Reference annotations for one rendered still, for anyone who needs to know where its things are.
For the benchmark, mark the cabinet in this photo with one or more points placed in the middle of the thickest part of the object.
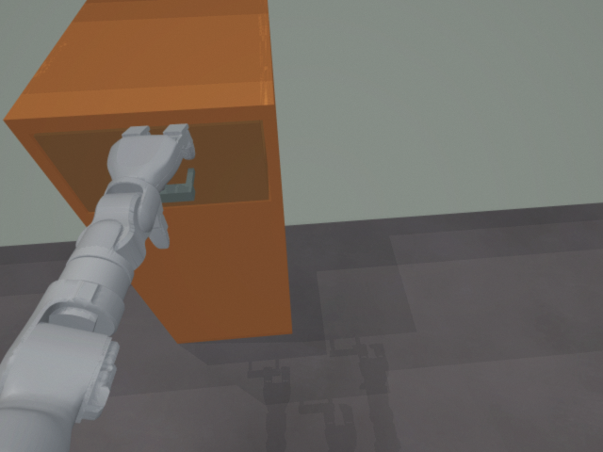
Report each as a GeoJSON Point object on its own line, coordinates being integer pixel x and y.
{"type": "Point", "coordinates": [123, 63]}

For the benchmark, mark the robot left upper arm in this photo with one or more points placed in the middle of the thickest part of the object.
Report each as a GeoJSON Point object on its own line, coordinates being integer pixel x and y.
{"type": "Point", "coordinates": [60, 376]}

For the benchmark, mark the drawer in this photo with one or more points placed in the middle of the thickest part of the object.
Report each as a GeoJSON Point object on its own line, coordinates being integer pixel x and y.
{"type": "Point", "coordinates": [230, 161]}

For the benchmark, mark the robot left hand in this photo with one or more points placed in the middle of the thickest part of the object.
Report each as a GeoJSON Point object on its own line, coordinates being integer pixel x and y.
{"type": "Point", "coordinates": [153, 159]}

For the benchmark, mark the handle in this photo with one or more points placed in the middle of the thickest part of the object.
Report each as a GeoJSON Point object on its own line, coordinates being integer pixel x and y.
{"type": "Point", "coordinates": [180, 192]}

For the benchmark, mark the robot left forearm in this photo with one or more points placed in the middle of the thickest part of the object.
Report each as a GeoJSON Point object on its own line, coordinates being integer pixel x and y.
{"type": "Point", "coordinates": [90, 291]}

